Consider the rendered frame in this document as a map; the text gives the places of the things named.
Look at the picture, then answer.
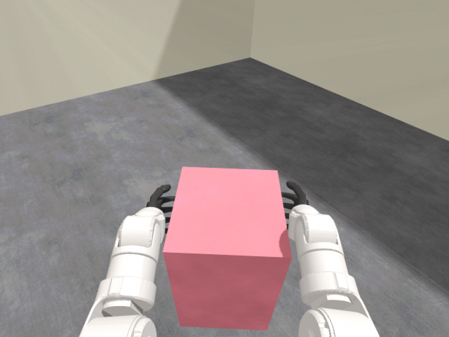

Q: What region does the carton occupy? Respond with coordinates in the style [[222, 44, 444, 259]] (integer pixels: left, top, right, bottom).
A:
[[163, 167, 292, 331]]

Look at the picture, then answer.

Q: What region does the robot right upper arm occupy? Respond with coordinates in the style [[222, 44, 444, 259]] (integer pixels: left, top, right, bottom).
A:
[[298, 308, 379, 337]]

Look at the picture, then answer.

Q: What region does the robot right forearm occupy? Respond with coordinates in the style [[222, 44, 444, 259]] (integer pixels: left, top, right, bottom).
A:
[[288, 204, 380, 337]]

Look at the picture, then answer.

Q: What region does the robot left upper arm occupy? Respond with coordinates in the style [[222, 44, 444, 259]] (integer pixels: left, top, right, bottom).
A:
[[80, 315, 156, 337]]

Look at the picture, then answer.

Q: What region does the left robot hand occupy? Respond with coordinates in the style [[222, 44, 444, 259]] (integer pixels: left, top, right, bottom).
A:
[[146, 185, 175, 234]]

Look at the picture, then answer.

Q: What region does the robot left forearm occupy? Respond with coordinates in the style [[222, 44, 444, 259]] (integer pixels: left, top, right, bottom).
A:
[[79, 207, 166, 337]]

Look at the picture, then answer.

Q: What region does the right robot hand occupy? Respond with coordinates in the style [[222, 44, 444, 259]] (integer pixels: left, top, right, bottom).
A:
[[281, 181, 309, 230]]

